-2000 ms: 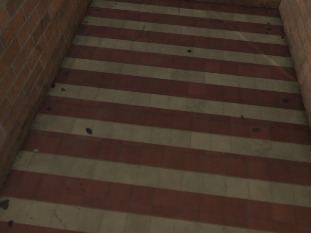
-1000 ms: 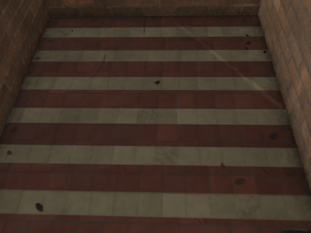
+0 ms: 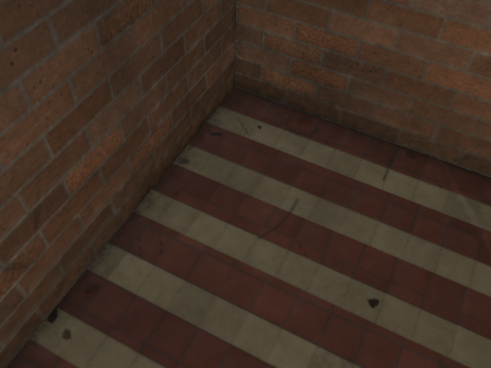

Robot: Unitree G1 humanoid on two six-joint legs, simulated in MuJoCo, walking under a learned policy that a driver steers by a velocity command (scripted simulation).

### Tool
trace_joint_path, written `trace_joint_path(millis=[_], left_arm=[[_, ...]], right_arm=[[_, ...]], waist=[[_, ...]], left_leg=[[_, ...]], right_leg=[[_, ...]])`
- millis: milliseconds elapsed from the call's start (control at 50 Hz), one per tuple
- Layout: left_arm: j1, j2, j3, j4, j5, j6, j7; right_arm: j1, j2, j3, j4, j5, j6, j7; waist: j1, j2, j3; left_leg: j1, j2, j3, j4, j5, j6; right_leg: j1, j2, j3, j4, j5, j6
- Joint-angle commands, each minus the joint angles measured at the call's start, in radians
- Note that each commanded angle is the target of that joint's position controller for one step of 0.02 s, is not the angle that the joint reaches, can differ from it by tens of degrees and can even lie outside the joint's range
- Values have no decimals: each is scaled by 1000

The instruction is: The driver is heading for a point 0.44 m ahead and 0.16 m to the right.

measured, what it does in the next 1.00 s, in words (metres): walks ahead, turning right: right foot, then left foot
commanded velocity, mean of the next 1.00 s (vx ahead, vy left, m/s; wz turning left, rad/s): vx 0.32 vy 0.00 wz -0.30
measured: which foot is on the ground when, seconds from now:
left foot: down 0.00-0.44, up 0.46-0.84, down 0.86-1.00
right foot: up 0.00-0.42, down 0.44-1.00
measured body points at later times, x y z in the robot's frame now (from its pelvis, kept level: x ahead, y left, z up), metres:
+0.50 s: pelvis +0.28 -0.05 -0.02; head +0.32 -0.07 +0.43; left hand +0.52 +0.15 -0.11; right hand +0.26 -0.34 -0.14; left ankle +0.11 +0.10 -0.64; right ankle +0.35 -0.14 -0.73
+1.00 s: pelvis +0.45 -0.06 +0.00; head +0.47 -0.05 +0.45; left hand +0.64 +0.15 -0.13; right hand +0.50 -0.34 -0.11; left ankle +0.55 +0.03 -0.73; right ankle +0.36 -0.14 -0.73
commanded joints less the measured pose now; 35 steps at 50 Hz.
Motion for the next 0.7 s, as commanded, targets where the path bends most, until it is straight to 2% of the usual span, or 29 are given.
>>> trace_joint_path(millis=[20, 40, 80, 120, 180, 260, 300, 320, 340, 380, 400, 420, 440, 460, 480, 500, 520, 540, 560, 620, 660, 700], left_arm=[[-3, 70, 27, -74, 6, 3, 10], [13, 56, 30, -63, -2, 17, 5], [-4, 40, 33, -75, -1, 35, 4], [-59, 50, 38, -100, 8, 43, 0], [-160, 47, 36, -139, 11, 36, -14], [-312, 27, 17, -209, 17, 28, -45], [-362, 32, 15, -244, 15, 24, -62], [-371, 30, 15, -254, 12, 24, -71], [-366, 40, 20, -265, 11, 24, -76], [-307, 77, 39, -273, 9, 31, -79], [-217, 111, 58, -260, 7, 35, -76], [-69, 165, 88, -229, 6, 37, -64], [52, 239, 116, -205, 15, 48, -41], [-35, 322, 123, -245, 25, 43, -30], [-18, 228, 92, -263, 37, 33, -34], [-57, 175, 75, -258, 44, 23, -36], [-107, 148, 68, -249, 30, 14, -40], [-157, 106, 57, -251, 20, 11, -35], [-183, 100, 50, -258, 33, 11, -30], [-208, 130, 55, -242, 44, 1, -24], [-220, 136, 55, -227, 42, 6, -15], [-219, 134, 52, -214, 40, 20, -6]], right_arm=[[82, -90, -37, 18, -2, -35, -4], [72, -90, -43, 25, -9, -45, -6], [65, -102, -49, 52, -11, -59, -11], [79, -111, -53, 77, -16, -61, -17], [84, -134, -56, 95, -18, -58, -28], [155, -183, -69, 134, -4, -40, -42], [183, -195, -73, 152, 5, -22, -45], [191, -194, -74, 154, 3, -13, -40], [184, -204, -76, 153, 6, -5, -40], [168, -238, -83, 143, 15, 13, -46], [155, -252, -86, 138, 18, 21, -49], [131, -256, -84, 131, 25, 24, -51], [145, -216, -67, 118, 10, 12, -52], [241, -74, -22, 70, -13, -17, -35], [174, -173, -37, 76, 16, -55, -19], [96, -193, -42, 56, 50, -64, -14], [81, -174, -38, 56, 40, -63, -22], [71, -182, -46, 70, 15, -53, -31], [85, -183, -49, 76, 11, -37, -32], [136, -131, -39, 90, 0, -1, -40], [111, -108, -29, 85, -6, 8, -44], [73, -104, -23, 86, -5, 9, -40]], waist=[[-34, 130, -85], [-23, 106, -73], [-4, 89, -35], [-14, 84, 4], [-41, 77, 40], [-104, 40, 80], [-120, 36, 89], [-118, 43, 83], [-104, 54, 66], [-53, 95, -7], [2, 110, -62], [88, 96, -138], [134, -13, -219], [-6, -280, -319], [67, -102, -453], [61, -50, -339], [13, 35, -205], [-12, 43, -158], [-40, 18, -128], [-83, -2, -122], [-79, -33, -138], [-59, -62, -161]], left_leg=[[262, 248, -246, -353, 129, 112], [241, 249, -208, -372, 185, 116], [217, 246, -125, -400, 251, 120], [227, 236, -57, -419, 252, 123], [236, 207, 28, -435, 246, 104], [354, 255, 78, -432, 287, 103], [449, 278, 100, -390, 352, 99], [476, 278, 120, -363, 439, 95], [493, 277, 136, -317, 581, 86], [527, 276, 154, -166, 937, 67], [511, 269, 157, -26, 1034, 57], [423, 240, 169, 181, 986, 31], [190, 184, 159, 482, 635, -19], [-260, -67, 63, 914, -361, -103], [-302, -43, -182, 978, -401, -83], [-316, 15, -193, 928, -342, -61], [-313, 61, -168, 821, -287, -58], [-281, 96, -157, 733, -258, -59], [-204, 105, -154, 702, -232, -63], [-119, 93, -127, 543, -160, -100], [-104, 82, -115, 399, -70, -115], [-67, 71, -105, 277, 60, -120]], right_leg=[[-242, -87, 52, 32, 168, -8], [-227, -83, 44, 36, 187, -3], [-262, -82, 54, 8, 230, 4], [-325, -79, 59, -74, 314, 8], [-332, -59, 25, -282, 456, 6], [-373, -48, -47, -468, 499, -18], [-414, -39, -74, -519, 456, -36], [-399, -24, -100, -524, 436, -51], [-361, 0, -126, -532, 394, -69], [-237, 72, -186, -514, 279, -110], [-119, 109, -200, -510, 231, -137], [103, 144, -188, -578, 269, -176], [393, 44, 1, -630, 363, -227], [720, -262, 598, -719, 462, -461], [735, -311, 682, -801, 591, -469], [628, -277, 477, -778, 758, -410], [466, -222, 334, -774, 835, -355], [360, -186, 253, -794, 826, -317], [250, -165, 210, -824, 858, -307], [126, -127, 108, -868, 986, -303], [124, -94, 41, -860, 1009, -278], [136, -66, -2, -851, 956, -247]])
